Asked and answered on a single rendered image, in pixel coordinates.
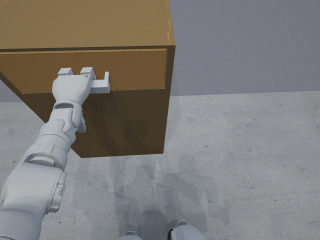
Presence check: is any handle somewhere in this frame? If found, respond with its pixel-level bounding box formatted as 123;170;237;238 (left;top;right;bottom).
90;72;110;94

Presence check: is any left robot upper arm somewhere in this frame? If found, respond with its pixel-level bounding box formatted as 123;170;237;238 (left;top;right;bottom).
0;162;67;240

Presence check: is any right robot shin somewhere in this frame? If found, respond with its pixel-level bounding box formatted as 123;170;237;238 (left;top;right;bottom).
175;220;187;229

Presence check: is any robot shin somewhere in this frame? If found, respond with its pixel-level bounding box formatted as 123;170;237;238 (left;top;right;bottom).
175;220;187;229
125;231;138;237

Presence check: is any cabinet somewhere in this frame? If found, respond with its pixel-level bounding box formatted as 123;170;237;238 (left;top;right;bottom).
0;0;176;158

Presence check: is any drawer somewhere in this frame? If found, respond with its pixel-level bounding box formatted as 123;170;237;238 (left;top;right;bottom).
0;48;166;93

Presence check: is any left robot forearm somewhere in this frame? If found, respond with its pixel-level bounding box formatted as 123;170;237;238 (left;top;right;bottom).
0;100;82;207

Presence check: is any robot left hand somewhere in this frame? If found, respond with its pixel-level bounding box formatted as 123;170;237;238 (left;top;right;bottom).
52;67;96;133

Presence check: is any left robot shin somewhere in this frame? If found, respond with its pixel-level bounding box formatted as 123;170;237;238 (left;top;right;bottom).
125;231;138;237

